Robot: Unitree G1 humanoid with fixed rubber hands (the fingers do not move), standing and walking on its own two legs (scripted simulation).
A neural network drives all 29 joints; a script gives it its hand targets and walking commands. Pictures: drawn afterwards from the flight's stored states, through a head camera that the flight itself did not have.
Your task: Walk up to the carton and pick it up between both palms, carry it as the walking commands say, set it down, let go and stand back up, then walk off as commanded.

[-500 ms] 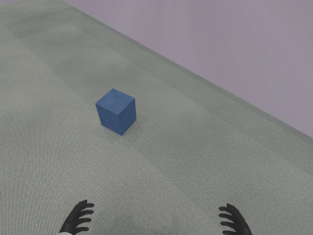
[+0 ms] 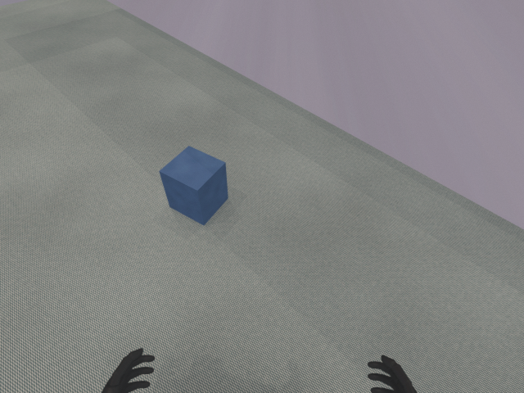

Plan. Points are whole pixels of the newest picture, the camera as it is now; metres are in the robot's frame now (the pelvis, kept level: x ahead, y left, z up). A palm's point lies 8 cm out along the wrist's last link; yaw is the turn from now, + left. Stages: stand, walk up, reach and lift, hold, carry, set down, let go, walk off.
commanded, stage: stand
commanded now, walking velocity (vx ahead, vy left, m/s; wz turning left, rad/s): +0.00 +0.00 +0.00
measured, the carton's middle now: (196, 185) +1.06 +0.31 -0.63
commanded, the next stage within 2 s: walk up in 0.70 s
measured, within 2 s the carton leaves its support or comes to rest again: neither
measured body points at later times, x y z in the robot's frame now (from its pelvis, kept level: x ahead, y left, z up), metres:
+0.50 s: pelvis +0.00 +0.00 +0.00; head +0.01 +0.00 +0.45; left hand +0.13 +0.23 -0.11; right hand +0.13 -0.23 -0.11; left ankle +0.00 +0.12 -0.72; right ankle +0.00 -0.12 -0.72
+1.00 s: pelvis +0.00 +0.00 +0.00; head +0.01 +0.00 +0.45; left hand +0.08 +0.27 -0.11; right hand +0.13 -0.25 -0.12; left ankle +0.00 +0.12 -0.69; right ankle +0.00 -0.12 -0.72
